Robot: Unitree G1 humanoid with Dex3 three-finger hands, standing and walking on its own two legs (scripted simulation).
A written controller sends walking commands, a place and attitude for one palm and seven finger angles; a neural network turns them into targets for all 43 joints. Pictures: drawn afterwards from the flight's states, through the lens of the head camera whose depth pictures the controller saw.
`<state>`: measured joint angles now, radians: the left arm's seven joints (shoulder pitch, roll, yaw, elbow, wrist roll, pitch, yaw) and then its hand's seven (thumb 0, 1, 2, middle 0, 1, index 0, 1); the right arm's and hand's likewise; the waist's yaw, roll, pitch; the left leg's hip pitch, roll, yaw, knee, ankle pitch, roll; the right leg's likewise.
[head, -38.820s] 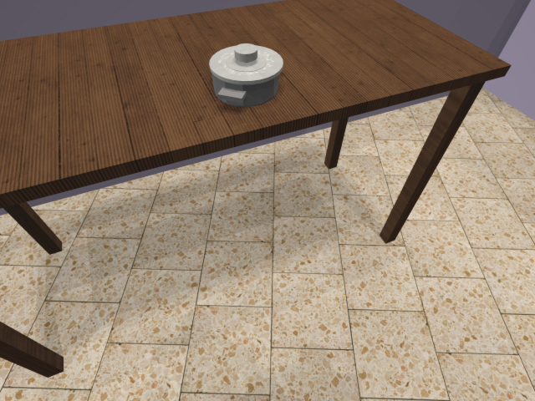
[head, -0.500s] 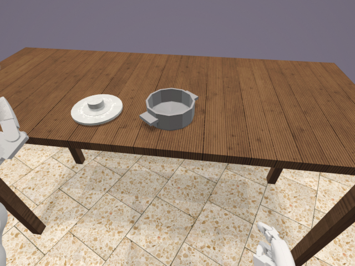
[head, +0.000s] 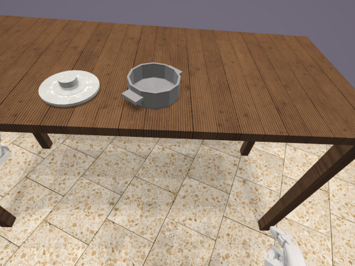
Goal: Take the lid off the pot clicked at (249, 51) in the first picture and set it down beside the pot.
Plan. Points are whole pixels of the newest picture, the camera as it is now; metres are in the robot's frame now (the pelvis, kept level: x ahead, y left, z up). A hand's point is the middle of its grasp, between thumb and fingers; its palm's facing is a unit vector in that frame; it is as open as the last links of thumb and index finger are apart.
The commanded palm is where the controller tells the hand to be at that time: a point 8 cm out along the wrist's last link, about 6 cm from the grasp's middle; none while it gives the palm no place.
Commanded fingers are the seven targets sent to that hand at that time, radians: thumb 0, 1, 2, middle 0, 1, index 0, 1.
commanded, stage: step back with the hand held close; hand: left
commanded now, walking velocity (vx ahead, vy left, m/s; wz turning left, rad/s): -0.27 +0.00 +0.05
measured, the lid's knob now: (67, 80) +0.54 +0.33 +0.11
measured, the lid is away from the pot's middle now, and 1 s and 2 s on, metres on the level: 0.24 0.24 0.24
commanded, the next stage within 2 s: stop stepping back and stand still in 0.60 s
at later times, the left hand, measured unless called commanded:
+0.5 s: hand out of the picture +0.07 +0.26 +0.30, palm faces +0.57 -0.76 -0.31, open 7.4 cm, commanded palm +0.01 +0.30 +0.29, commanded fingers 0.00 0.90 0.90 -0.20 -0.30 -0.20 -0.30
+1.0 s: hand out of the picture -0.04 +0.29 +0.30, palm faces +0.46 -0.85 -0.27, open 7.5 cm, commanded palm -0.13 +0.33 +0.29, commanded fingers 0.00 0.90 0.90 -0.20 -0.30 -0.20 -0.30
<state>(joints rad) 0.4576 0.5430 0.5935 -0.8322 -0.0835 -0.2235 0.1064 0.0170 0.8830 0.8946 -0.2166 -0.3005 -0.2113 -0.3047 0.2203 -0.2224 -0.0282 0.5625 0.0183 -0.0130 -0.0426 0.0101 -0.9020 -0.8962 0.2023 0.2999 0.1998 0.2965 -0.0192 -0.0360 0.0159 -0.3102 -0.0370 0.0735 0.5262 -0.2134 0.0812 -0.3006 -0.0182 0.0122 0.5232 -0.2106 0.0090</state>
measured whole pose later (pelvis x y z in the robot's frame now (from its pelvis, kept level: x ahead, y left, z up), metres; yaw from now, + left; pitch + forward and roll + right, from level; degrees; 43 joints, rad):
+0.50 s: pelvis -0.11 +0.02 +0.00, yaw +2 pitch +0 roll -7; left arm 0.28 0.50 0.60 -0.77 -0.08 -0.26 0.17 0.01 0.88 0.89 -0.22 -0.30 -0.21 -0.30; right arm 0.23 -0.19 -0.03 0.61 0.00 -0.10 -0.05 0.01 -0.90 -0.90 0.20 0.30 0.20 0.30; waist -0.03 0.06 0.01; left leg -0.48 0.03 0.02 0.50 -0.03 0.10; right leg -0.41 0.09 0.02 0.98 -0.48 -0.01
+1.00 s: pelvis -0.26 +0.06 +0.01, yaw -2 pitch +1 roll -4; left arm 0.24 0.48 0.61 -0.77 -0.11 -0.19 0.14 0.01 0.89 0.90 -0.21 -0.30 -0.20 -0.30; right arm 0.25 -0.14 0.00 0.61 0.01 -0.10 -0.03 0.01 -0.90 -0.90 0.20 0.30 0.20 0.30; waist -0.08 -0.03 0.01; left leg -0.41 0.01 -0.02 0.47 -0.21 0.02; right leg -0.38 0.08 -0.03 0.82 -0.48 -0.01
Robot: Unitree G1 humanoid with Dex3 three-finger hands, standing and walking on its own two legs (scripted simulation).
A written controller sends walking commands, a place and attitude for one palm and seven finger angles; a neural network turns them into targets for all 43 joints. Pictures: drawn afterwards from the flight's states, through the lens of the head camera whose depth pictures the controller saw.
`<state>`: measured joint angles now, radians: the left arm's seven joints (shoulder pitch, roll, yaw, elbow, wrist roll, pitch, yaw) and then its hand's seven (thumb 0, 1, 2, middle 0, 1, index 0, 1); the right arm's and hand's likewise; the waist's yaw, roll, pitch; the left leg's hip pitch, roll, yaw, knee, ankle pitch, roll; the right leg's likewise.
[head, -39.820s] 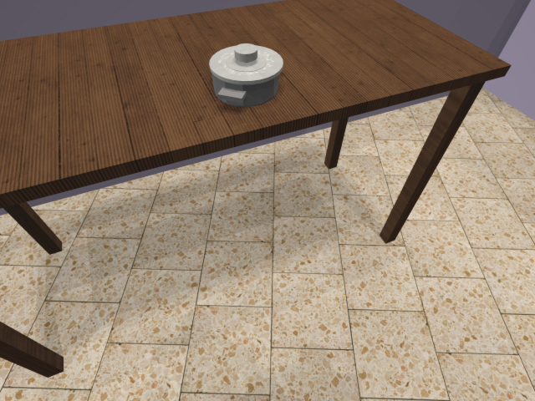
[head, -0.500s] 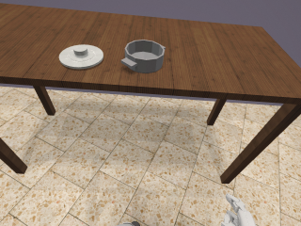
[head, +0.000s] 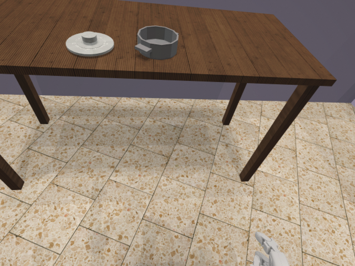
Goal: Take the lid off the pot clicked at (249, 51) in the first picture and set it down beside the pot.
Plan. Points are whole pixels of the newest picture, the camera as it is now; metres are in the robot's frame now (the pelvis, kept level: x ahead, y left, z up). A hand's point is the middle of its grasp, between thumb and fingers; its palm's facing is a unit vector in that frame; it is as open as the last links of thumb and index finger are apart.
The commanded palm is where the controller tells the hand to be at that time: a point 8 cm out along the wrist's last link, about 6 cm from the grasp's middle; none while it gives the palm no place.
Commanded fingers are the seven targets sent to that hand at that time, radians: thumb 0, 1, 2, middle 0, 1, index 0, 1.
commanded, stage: stop stepping back and stand still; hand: left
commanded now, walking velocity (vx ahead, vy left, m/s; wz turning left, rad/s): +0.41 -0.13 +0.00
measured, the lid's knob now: (89, 37) +0.80 +0.30 +0.10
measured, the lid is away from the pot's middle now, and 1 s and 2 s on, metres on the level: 0.24 0.24 0.24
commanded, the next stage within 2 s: let the arm hang, fingers relaxed in 1.04 s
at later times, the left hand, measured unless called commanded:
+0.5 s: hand out of the picture +0.18 +0.25 +0.24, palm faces +0.36 -0.83 -0.44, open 7.5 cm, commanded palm none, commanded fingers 0.00 0.90 0.90 -0.20 -0.30 -0.20 -0.30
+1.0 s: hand out of the picture -0.05 +0.26 -0.18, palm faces +0.07 -0.98 -0.19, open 7.3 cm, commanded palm none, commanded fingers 0.00 0.90 0.90 -0.20 -0.30 -0.20 -0.30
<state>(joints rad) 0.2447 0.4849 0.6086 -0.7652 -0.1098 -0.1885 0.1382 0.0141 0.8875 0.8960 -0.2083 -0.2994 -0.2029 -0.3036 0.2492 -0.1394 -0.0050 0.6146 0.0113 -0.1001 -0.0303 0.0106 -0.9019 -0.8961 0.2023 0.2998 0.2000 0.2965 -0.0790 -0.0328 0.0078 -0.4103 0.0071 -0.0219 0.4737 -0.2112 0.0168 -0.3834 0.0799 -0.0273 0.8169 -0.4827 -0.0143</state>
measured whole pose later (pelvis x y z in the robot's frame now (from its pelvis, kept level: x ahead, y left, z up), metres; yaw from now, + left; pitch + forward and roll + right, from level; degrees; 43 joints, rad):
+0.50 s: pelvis -0.03 +0.05 -0.02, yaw +1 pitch +1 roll +1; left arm 0.48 0.48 0.52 -0.84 -0.11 -0.16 0.12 0.02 0.89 0.90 -0.20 -0.30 -0.19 -0.30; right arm 0.18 -0.14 0.03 0.52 0.02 -0.09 -0.03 0.01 -0.90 -0.90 0.20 0.30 0.20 0.30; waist -0.07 -0.06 0.02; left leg -0.33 0.06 0.08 0.60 -0.28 -0.02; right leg -0.30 0.00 -0.05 0.64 -0.34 -0.01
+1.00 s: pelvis +0.01 +0.08 -0.01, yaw +4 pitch +2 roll -1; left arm 0.37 0.19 0.00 1.07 0.00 0.04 0.01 0.02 0.94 0.89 -0.20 -0.30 -0.20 -0.30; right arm 0.33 -0.20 -0.02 0.97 -0.01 0.03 -0.04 0.00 -0.90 -0.90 0.20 0.30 0.20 0.30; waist -0.01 0.00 0.05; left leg -0.28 0.02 0.08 0.57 -0.33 0.03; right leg -0.18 -0.03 -0.07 0.50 -0.36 0.02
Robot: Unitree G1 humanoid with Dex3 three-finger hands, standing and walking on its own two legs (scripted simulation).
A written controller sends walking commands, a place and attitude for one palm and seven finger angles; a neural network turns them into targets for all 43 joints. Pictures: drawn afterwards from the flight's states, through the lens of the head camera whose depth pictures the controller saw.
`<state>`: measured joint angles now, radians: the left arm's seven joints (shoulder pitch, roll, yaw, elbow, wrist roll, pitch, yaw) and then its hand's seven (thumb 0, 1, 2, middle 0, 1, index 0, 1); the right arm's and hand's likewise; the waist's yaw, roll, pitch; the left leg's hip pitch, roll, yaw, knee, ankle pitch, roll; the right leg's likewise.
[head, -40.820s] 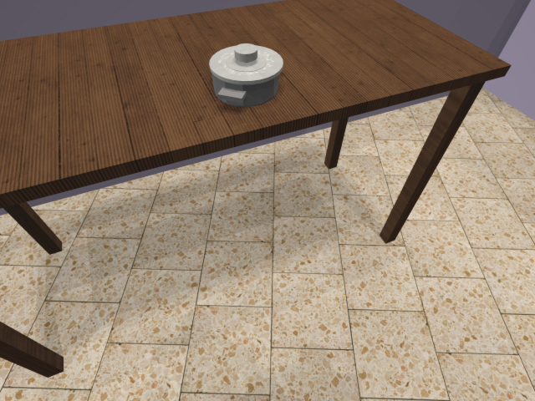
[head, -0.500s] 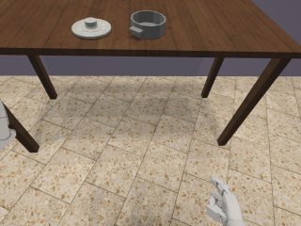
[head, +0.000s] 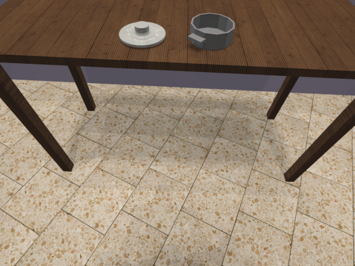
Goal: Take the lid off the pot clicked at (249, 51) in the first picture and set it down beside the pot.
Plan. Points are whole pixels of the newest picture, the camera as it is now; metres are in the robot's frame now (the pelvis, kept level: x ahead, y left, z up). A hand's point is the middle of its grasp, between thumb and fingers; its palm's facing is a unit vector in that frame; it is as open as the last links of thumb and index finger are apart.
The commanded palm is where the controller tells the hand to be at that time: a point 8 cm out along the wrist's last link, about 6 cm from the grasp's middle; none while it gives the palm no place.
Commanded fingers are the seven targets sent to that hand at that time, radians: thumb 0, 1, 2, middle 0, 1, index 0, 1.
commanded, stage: stop stepping back and stand still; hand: left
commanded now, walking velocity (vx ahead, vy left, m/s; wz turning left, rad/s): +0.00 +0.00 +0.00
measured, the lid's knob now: (141, 27) +0.80 +0.16 +0.11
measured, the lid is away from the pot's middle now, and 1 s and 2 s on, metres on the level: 0.24 0.24 0.24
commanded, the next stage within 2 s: let the arm hang, fingers relaxed in 0.04 s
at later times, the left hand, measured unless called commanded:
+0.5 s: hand out of the picture +0.04 +0.17 -0.16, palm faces +0.00 -0.97 -0.22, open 7.2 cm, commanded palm none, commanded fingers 0.00 0.90 0.90 -0.20 -0.30 -0.20 -0.30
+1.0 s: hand out of the picture -0.03 +0.14 -0.17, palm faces +0.03 -0.99 -0.16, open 7.4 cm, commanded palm none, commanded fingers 0.00 0.90 0.90 -0.20 -0.30 -0.20 -0.30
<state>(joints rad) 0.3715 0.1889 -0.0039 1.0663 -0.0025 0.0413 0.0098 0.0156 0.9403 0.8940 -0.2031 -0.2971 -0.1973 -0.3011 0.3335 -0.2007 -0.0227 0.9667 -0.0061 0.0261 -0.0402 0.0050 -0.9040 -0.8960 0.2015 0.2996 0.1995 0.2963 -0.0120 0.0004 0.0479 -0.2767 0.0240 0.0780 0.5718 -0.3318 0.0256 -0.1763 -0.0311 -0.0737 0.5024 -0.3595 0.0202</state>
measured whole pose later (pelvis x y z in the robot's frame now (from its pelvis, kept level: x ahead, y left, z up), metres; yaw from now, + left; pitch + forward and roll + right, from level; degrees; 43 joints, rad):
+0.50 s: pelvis -0.01 -0.01 +0.01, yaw +0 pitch -1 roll +0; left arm 0.20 0.16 0.01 1.11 0.00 0.00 0.04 0.00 0.94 0.89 -0.20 -0.30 -0.20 -0.30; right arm 0.32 -0.14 -0.04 1.12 -0.01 0.02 -0.04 0.00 -0.91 -0.90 0.20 0.30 0.20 0.30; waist -0.04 0.03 0.01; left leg -0.18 0.02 0.08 0.46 -0.26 0.01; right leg -0.10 -0.03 -0.07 0.42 -0.31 0.01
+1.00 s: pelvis -0.01 -0.01 +0.01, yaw +0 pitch -1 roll +0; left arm 0.30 0.10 0.00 1.18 0.00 0.00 0.04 0.01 0.91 0.89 -0.20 -0.30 -0.20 -0.30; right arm 0.30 -0.12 -0.03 1.13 -0.01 0.02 -0.04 0.00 -0.91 -0.90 0.20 0.30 0.20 0.30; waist -0.02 0.01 0.02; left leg -0.19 0.03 0.08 0.45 -0.25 0.01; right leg -0.10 -0.02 -0.07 0.40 -0.29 0.00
